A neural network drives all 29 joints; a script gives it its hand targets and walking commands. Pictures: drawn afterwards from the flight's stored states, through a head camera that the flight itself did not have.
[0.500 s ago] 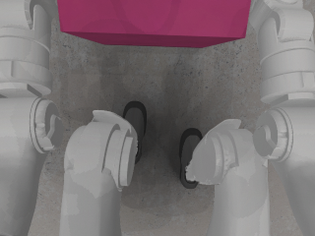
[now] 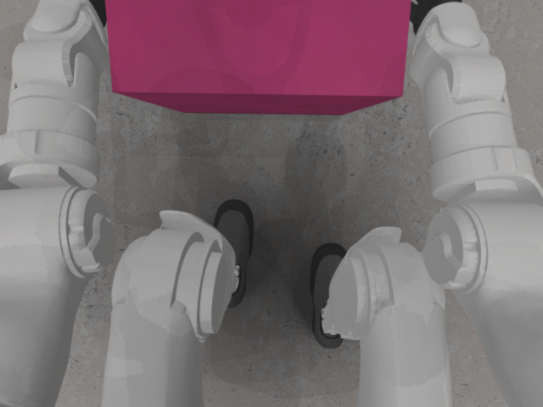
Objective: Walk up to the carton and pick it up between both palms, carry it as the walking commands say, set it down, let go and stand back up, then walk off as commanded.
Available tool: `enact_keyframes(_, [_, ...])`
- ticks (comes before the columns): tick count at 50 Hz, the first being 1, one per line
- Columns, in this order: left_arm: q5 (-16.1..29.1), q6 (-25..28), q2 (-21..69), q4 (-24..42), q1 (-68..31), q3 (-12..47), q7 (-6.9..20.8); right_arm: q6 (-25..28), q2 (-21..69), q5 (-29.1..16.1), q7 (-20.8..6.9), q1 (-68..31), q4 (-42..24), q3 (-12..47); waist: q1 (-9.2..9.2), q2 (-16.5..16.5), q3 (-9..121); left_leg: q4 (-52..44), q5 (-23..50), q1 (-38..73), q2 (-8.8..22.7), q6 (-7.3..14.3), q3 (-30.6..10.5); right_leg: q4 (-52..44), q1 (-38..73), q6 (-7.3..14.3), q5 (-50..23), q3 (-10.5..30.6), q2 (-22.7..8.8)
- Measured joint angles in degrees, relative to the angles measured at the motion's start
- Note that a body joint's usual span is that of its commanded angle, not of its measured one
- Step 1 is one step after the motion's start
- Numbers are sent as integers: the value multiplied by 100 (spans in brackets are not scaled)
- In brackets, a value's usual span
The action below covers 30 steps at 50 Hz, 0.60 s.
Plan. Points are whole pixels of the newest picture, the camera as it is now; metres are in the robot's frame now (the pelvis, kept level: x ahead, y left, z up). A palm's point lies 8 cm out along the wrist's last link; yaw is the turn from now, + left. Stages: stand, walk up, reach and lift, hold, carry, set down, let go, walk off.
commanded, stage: set down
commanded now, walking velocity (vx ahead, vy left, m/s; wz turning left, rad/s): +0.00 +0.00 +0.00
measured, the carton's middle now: (261, 20) +0.55 +0.10 -0.23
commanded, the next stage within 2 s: none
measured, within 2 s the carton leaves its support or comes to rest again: neither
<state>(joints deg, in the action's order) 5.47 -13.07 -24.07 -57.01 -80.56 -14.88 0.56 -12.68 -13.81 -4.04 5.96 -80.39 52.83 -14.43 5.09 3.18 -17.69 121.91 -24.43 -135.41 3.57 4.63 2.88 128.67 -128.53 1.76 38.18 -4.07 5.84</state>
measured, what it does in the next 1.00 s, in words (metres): stands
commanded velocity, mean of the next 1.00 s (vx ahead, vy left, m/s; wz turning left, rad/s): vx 0.00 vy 0.00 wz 0.00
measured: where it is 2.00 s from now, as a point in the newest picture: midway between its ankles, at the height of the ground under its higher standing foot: (280, 291)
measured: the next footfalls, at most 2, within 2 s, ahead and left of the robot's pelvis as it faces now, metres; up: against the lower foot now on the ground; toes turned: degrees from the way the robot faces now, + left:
none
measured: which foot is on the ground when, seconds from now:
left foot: down 0.00-1.00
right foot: down 0.00-1.00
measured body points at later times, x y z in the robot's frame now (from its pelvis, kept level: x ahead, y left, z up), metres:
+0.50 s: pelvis -0.01 +0.00 -0.01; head +0.36 +0.04 +0.25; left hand +0.53 +0.28 -0.16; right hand +0.58 -0.09 -0.16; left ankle +0.15 +0.10 -0.33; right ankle +0.09 -0.10 -0.33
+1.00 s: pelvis -0.01 +0.01 +0.01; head +0.36 +0.06 +0.25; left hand +0.52 +0.29 -0.17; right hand +0.58 -0.09 -0.16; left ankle +0.15 +0.10 -0.33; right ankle +0.09 -0.10 -0.33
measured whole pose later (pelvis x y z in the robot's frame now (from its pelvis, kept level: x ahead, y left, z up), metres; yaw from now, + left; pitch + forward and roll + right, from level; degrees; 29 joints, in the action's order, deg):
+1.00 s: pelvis -0.01 +0.01 +0.01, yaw +0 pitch +34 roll -2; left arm 11.1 -5.0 -24.5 -63.9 -83.4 -12.0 -3.6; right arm -7.6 -20.0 -9.8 6.8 -85.2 61.7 -5.1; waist 5.4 2.3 -24.5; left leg 121.6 -23.9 -131.4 2.6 5.2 3.3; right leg 128.4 -123.8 0.6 38.5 -3.6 5.1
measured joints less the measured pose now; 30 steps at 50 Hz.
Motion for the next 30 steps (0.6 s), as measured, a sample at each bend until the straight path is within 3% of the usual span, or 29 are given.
enact_keyframes(30, [-175, 197, -113, -149, -281, -372, 338, 123, -104, -19, -212, -285, 92, 5, -3, 67, -647, 138, 5, 320, 18, -67, -21, 174, 277, 60, -17, -36, 15])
